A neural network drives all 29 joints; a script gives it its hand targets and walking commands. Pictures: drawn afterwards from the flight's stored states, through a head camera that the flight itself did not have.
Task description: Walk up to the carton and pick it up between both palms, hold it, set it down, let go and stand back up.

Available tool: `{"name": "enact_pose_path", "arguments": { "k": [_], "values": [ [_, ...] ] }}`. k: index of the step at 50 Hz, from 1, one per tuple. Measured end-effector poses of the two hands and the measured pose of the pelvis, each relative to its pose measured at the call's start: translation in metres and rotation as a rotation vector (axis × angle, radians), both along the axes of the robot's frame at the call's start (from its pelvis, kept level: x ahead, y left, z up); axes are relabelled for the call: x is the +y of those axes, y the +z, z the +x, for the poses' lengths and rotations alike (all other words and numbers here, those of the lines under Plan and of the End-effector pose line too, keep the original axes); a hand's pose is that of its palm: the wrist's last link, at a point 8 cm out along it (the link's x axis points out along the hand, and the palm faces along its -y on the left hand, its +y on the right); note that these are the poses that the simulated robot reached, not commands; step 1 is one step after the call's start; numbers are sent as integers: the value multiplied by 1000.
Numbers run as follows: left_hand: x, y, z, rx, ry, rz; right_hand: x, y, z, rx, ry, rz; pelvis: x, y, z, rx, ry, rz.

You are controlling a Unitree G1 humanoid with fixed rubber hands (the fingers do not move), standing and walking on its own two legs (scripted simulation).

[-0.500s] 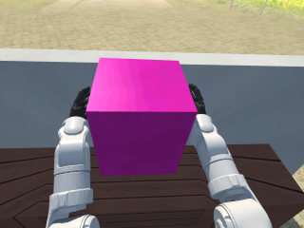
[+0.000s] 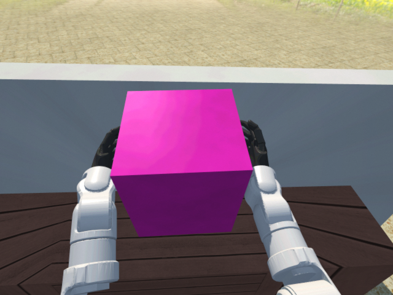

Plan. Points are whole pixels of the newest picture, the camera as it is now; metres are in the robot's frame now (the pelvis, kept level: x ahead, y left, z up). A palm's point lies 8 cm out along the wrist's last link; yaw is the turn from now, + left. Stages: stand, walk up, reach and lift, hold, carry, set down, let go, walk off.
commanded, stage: set down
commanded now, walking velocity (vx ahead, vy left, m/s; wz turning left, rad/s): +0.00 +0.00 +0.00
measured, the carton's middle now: (183, 166) +0.36 +0.00 +0.11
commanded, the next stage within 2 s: none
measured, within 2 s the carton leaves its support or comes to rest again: neither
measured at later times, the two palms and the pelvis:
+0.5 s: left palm (115, 169) +0.37 +0.14 +0.11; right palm (256, 168) +0.34 -0.16 +0.11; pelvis +0.02 +0.00 +0.00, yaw +0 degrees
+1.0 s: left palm (118, 181) +0.37 +0.15 +0.07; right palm (253, 182) +0.33 -0.15 +0.08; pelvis +0.02 +0.00 +0.00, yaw +0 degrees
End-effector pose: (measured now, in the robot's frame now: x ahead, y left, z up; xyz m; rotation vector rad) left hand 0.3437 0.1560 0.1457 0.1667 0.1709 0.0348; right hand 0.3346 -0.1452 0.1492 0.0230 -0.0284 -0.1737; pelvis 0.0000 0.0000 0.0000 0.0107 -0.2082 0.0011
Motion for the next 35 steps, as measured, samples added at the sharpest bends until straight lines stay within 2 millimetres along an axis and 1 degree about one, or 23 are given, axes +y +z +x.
{"name": "enact_pose_path", "arguments": {
  "k": [9, 19, 29, 35],
  "values": [
    [-8, -17, 10, 29, -24, -9, -7, -13, 3, 19, -22, -29, -3, 0, 5, 7, 0, 3],
    [-12, -31, 21, 51, -41, -24, -12, -25, 9, 33, -40, -31, -3, 0, 13, 18, 0, 4],
    [-11, -45, 25, 75, -49, -38, -10, -40, 9, 53, -56, -18, -2, 1, 18, 25, 1, 4],
    [-10, -48, 26, 65, -54, -54, -9, -42, 7, 40, -65, -21, 0, 1, 18, 26, 1, 4]
  ]
}}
